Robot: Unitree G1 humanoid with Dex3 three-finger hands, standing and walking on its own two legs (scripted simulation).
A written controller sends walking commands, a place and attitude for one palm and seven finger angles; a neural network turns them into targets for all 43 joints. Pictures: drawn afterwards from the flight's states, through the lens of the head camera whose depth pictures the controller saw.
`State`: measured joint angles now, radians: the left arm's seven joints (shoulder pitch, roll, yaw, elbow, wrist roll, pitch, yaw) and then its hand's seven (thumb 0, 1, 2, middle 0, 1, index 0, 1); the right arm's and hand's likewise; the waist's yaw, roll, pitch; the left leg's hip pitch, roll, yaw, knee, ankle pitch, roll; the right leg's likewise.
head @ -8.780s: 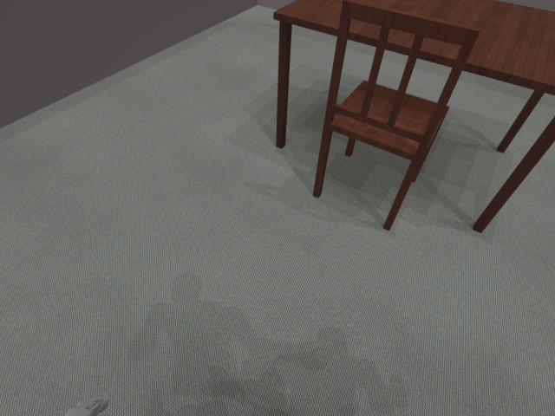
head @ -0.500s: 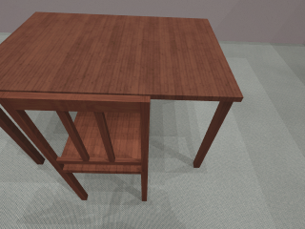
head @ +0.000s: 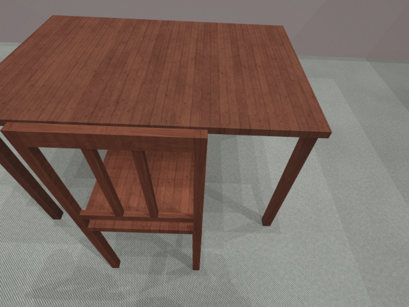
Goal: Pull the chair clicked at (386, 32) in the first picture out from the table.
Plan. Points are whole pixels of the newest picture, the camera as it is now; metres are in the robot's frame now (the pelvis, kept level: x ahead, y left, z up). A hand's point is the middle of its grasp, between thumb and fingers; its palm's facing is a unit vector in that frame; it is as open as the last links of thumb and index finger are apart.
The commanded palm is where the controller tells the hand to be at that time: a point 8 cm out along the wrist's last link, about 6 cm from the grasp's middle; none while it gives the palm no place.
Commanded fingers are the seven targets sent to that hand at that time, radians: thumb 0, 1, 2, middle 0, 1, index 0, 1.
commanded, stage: raise the hand toward the chair's back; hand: left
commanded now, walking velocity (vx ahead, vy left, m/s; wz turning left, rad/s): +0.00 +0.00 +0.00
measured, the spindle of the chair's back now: (106, 185) +0.41 +0.28 -0.08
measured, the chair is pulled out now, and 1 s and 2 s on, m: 0.00 0.00 0.00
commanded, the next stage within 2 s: none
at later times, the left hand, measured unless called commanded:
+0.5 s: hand out of the picture +0.13 +0.16 -0.07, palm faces +0.15 -0.99 -0.07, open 10.2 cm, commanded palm +0.12 +0.22 -0.06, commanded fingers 0.00 0.25 0.62 -0.13 -0.20 -0.13 -0.20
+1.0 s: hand (119, 285) +0.17 +0.18 -0.06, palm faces +0.03 -1.00 -0.05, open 14.6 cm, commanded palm +0.14 +0.23 -0.05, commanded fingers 0.00 -0.34 0.37 -0.08 -0.11 -0.08 -0.11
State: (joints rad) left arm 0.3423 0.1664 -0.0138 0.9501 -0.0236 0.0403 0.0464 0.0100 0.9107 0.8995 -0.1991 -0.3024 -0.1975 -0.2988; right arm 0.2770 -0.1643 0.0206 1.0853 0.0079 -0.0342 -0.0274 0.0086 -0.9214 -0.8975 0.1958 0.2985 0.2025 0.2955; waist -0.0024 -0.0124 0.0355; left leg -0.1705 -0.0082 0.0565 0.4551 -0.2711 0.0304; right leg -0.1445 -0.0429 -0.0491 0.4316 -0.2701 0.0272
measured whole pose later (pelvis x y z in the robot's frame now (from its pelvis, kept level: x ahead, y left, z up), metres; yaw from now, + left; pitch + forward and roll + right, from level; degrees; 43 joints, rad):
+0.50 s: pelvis -0.06 -0.05 -0.11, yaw +2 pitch +14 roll -1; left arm 0.47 0.20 0.18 0.04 -0.25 -0.54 -0.23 0.02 0.47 0.72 -0.16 -0.24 -0.16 -0.23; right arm 0.14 -0.24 -0.04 0.51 0.02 -0.24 -0.05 0.01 -0.91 -0.90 0.19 0.30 0.20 0.30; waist 0.03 -0.01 -0.14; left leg -0.97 0.05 -0.05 1.25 -0.53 -0.03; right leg -0.92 -0.02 -0.13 1.23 -0.56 -0.06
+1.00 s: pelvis -0.05 -0.02 -0.09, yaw +1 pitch +16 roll -2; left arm 0.38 0.22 0.20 0.06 -0.28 -0.46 -0.28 0.00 -0.11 0.47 -0.10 -0.14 -0.10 -0.14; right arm 0.23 -0.24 -0.05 0.61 0.02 -0.24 -0.06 0.01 -0.90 -0.90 0.20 0.30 0.20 0.30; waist -0.03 0.03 -0.14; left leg -0.95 0.04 -0.01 1.18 -0.51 0.00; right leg -0.89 -0.02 -0.09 1.14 -0.52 -0.02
